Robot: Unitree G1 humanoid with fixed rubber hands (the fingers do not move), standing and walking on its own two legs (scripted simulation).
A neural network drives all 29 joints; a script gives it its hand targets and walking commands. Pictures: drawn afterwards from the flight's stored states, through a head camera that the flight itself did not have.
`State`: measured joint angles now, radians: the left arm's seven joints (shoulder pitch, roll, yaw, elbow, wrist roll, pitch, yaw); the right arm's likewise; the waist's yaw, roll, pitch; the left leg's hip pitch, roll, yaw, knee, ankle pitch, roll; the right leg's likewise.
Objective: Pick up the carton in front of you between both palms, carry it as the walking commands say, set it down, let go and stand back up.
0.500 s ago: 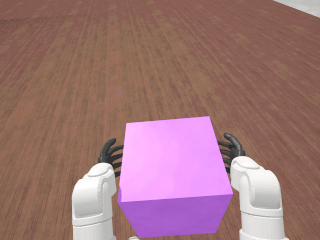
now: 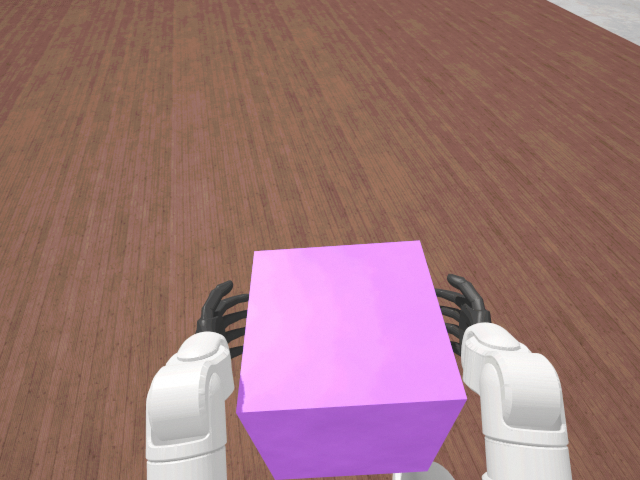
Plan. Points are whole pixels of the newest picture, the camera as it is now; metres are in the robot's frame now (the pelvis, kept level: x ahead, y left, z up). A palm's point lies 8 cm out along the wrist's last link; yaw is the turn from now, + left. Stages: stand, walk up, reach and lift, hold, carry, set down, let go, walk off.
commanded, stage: carry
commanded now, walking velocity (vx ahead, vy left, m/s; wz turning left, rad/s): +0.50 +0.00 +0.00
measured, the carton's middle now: (344, 365) +0.26 -0.01 -0.01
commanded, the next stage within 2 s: none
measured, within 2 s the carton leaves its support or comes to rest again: neither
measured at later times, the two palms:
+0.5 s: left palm (265, 160) +0.59 +0.10 +0.09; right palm (436, 158) +0.60 -0.19 +0.07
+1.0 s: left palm (265, 112) +0.77 +0.12 +0.07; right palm (410, 111) +0.77 -0.18 +0.07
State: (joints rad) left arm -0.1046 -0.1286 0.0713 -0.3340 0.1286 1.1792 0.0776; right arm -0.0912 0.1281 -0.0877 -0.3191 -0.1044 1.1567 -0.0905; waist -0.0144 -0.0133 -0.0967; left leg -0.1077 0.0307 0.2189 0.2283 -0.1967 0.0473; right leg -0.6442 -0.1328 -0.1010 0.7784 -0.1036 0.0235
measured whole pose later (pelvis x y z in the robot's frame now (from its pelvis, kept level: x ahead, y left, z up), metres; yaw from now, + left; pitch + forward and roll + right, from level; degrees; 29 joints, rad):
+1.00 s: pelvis +0.50 -0.03 -0.02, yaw +0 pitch +5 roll +1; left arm -0.18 -0.14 0.11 -0.35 0.12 1.21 0.08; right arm -0.17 0.14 -0.11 -0.33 -0.12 1.19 -0.09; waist 0.00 -0.02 -0.11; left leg -0.38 0.05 0.22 0.53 -0.22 0.05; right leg -0.15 -0.07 -0.11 0.51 -0.42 0.03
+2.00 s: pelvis +0.45 -0.05 -0.02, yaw -1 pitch +2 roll +0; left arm -0.23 -0.14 0.18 0.17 0.24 0.70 0.02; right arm -0.23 0.14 -0.18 0.18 -0.25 0.70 -0.03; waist 0.00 -0.01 -0.08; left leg -0.40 0.09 0.21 0.52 -0.15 0.03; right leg -0.18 -0.02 -0.12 0.54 -0.39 -0.02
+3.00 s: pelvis +0.41 +0.01 -0.04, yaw -13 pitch +4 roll +0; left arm -0.57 -0.26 0.51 0.52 0.44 0.44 0.02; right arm -0.60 0.13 -0.55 0.66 -0.48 0.37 0.10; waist 0.01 -0.05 0.09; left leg -0.57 -0.04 0.02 0.66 -0.17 0.04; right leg -0.45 0.01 0.12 0.75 -0.38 -0.01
